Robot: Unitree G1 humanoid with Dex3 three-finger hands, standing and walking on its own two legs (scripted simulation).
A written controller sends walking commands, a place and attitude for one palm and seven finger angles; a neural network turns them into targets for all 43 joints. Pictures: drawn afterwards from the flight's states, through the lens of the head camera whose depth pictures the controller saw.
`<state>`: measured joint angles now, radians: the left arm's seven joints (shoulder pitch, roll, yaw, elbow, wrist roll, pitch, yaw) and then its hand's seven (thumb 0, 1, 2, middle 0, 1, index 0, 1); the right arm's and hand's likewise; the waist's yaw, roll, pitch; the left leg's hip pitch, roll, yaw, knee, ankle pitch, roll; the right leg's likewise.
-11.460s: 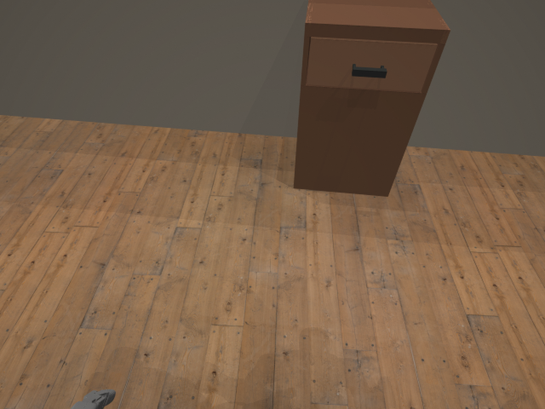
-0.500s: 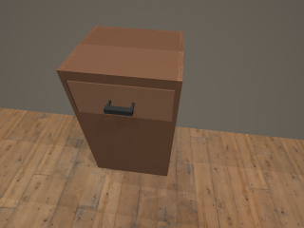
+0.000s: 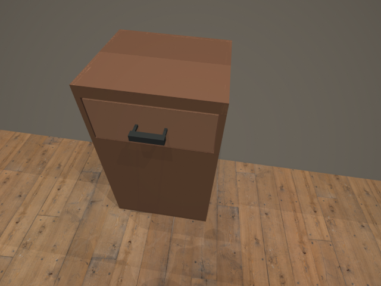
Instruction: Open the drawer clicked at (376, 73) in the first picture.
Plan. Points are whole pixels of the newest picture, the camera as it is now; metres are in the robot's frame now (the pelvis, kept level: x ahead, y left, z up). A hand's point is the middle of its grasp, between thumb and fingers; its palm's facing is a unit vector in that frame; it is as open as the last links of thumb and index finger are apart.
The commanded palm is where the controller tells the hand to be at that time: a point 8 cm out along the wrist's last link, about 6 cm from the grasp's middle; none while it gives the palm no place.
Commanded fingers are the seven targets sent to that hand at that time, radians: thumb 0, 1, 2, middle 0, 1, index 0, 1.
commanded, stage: shuffle to correct the standing spot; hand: left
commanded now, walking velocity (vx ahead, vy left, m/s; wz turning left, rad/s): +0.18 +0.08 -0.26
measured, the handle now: (148, 133) +0.59 +0.18 -0.08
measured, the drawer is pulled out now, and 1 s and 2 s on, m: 0.00 0.00 0.00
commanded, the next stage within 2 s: come to a stop and stand still in 0.22 s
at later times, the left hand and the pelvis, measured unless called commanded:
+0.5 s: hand out of the picture +0.05 +0.18 -0.18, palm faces +0.00 -0.99 -0.15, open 7.4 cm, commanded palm none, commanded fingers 0.00 0.90 0.90 -0.20 -0.30 -0.20 -0.30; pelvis +0.07 +0.02 -0.01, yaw -4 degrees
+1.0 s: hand out of the picture +0.09 +0.18 -0.18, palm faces -0.01 -0.98 -0.21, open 7.2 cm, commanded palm none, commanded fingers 0.00 0.90 0.90 -0.20 -0.30 -0.20 -0.30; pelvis +0.03 +0.01 +0.00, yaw -4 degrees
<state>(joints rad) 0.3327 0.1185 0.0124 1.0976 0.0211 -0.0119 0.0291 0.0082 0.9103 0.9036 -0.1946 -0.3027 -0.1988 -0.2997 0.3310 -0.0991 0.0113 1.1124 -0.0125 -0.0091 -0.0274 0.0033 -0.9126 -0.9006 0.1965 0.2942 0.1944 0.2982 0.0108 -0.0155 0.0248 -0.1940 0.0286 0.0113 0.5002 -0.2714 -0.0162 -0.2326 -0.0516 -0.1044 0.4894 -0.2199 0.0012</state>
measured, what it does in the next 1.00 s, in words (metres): stands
